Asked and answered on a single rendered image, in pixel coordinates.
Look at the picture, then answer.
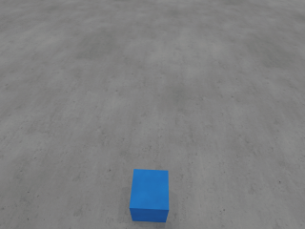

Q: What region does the carton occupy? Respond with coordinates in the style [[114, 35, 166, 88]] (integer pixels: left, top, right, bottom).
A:
[[129, 169, 170, 222]]

